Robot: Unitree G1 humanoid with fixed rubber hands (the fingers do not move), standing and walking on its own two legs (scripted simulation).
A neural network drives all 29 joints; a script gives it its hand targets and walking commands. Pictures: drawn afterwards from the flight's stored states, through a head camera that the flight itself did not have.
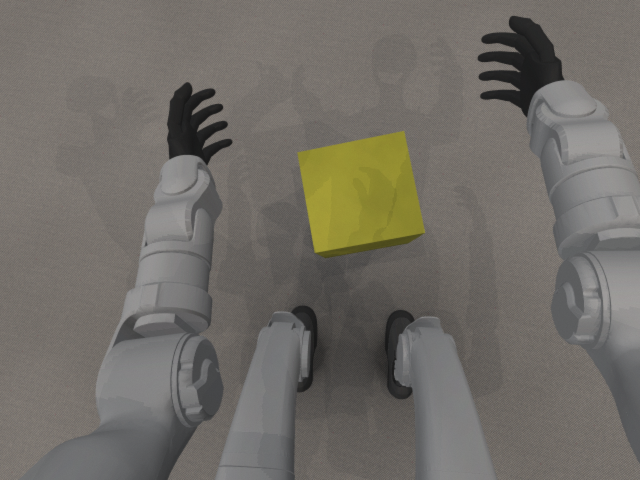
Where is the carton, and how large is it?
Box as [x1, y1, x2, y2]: [297, 131, 424, 257]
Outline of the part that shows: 403,131 297,152 314,251 324,257 329,257 409,242 424,232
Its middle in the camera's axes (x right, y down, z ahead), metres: +0.08 -0.07 +0.87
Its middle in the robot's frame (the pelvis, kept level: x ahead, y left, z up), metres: +0.48 +0.00 -0.51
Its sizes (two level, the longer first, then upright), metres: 0.210 0.200 0.250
